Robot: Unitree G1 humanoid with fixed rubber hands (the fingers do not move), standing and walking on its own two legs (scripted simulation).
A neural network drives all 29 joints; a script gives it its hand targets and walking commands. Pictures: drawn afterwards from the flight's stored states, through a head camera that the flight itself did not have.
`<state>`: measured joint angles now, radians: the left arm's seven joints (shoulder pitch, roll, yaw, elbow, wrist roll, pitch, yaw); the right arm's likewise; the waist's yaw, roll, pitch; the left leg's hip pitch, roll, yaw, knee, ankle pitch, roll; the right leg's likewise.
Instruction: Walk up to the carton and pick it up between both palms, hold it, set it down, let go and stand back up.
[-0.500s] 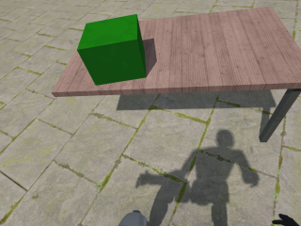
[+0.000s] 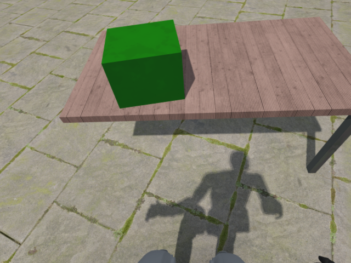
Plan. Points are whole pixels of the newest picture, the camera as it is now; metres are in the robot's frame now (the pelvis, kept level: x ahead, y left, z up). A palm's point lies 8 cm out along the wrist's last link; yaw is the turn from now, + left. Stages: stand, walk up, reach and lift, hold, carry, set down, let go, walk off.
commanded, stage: walk up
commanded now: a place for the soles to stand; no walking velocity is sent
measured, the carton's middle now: (146, 64) +0.87 +0.13 -0.05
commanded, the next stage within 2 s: none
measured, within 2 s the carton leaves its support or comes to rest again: neither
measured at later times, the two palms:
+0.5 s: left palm out of the picture +0.15 +0.53 -0.06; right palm out of the picture +0.06 -0.16 -0.08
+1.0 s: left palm out of the picture +0.23 +0.55 -0.08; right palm (223, 254) +0.16 -0.09 -0.08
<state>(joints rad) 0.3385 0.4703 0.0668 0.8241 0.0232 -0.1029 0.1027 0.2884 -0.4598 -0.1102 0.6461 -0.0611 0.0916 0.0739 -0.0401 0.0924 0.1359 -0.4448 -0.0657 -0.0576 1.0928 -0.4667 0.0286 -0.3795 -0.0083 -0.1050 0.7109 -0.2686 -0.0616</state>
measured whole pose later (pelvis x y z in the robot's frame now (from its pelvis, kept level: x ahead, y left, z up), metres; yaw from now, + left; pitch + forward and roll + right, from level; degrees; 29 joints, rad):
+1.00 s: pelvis +0.08 +0.24 +0.01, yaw -7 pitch -3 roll +1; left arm 0.15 0.44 0.04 0.87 0.00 -0.02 0.00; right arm 0.18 -0.41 -0.02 0.81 0.00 -0.05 0.00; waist 0.01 0.00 0.11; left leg -0.27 0.04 0.02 0.69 -0.36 -0.03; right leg -0.33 0.01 0.06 0.70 -0.28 -0.01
